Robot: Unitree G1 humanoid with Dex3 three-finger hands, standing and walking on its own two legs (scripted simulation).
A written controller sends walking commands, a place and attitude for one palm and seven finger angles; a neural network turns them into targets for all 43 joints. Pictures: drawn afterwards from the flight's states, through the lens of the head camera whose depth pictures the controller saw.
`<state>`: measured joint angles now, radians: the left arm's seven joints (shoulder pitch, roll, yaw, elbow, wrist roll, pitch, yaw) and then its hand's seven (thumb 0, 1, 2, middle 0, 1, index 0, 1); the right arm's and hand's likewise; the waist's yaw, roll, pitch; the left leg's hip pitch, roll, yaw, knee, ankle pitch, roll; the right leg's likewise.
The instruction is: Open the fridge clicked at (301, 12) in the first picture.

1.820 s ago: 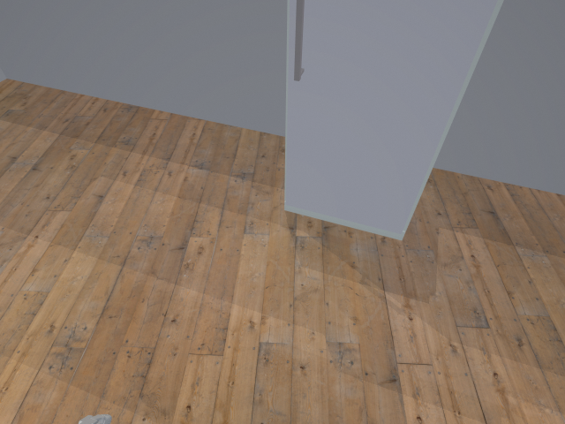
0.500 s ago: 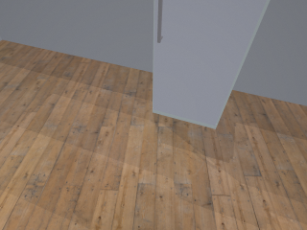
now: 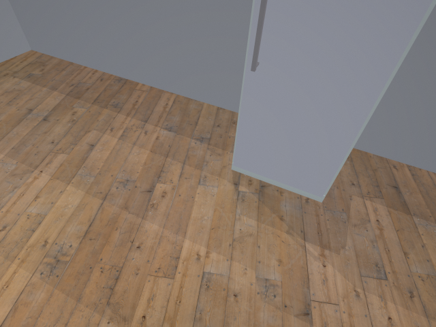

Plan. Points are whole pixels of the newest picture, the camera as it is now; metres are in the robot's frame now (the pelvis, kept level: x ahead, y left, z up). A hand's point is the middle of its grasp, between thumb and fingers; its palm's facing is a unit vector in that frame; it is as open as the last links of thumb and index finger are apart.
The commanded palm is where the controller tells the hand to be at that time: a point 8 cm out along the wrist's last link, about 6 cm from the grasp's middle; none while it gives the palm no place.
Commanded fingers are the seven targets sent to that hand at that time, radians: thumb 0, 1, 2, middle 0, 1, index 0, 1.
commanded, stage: walk to a spot facing it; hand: left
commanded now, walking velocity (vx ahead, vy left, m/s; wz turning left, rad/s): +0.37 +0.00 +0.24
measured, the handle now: (262, 21) +1.08 -0.10 +0.15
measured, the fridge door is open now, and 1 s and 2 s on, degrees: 0 0 0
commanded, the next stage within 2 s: turn to face it in 0.50 s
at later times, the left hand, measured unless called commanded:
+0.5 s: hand (156, 265) +0.30 +0.16 -0.17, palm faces +0.11 -0.97 -0.20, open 7.3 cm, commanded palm none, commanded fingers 0.00 0.90 0.90 -0.20 -0.30 -0.20 -0.30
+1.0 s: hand (143, 269) +0.29 +0.19 -0.18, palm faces +0.16 -0.97 -0.16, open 7.4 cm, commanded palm none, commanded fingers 0.00 0.90 0.90 -0.20 -0.30 -0.20 -0.30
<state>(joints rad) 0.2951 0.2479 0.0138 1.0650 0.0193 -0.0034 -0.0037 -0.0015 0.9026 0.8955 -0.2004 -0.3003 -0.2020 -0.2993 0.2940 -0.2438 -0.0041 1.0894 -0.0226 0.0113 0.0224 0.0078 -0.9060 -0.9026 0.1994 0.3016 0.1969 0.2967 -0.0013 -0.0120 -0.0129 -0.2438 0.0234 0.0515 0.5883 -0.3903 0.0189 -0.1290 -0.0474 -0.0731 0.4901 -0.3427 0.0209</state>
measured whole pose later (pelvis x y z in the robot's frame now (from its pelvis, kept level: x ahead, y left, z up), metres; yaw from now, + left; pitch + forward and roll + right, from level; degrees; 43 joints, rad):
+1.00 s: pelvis +0.33 +0.02 +0.00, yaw +2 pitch -1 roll -1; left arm 0.33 0.17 0.06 1.07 0.01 0.05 0.00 0.00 0.91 0.90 -0.20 -0.30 -0.20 -0.30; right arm 0.09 -0.13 -0.01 0.97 -0.03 -0.02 -0.01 0.00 -0.91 -0.90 0.20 0.30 0.20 0.30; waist 0.07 -0.02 0.08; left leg -0.26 0.12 0.24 0.53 -0.24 0.03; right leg -0.41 -0.07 -0.09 1.06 -0.50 0.04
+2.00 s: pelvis +0.39 +0.01 +0.00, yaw -22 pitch +0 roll -1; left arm 0.18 0.17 0.05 1.02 0.02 0.01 -0.02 0.00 0.91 0.90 -0.20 -0.30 -0.20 -0.30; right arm 0.34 -0.19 -0.04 1.07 -0.03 0.00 -0.01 0.01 -0.91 -0.90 0.20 0.30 0.20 0.30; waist -0.04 0.03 0.03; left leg -0.22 0.10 0.18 0.62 -0.40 -0.01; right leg -0.18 -0.02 -0.10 0.50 -0.30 -0.02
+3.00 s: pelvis +0.59 -0.04 +0.00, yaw -22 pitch -1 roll +1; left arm 0.14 0.16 0.04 1.02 0.01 0.04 0.04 0.00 0.92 0.90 -0.20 -0.30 -0.20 -0.30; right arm 0.25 -0.13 -0.05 1.08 -0.02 0.04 -0.02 0.01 -0.91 -0.90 0.20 0.30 0.20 0.30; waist -0.01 -0.01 0.07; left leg -0.22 0.04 0.15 0.56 -0.32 0.01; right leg -0.33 -0.07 -0.09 0.58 -0.24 0.00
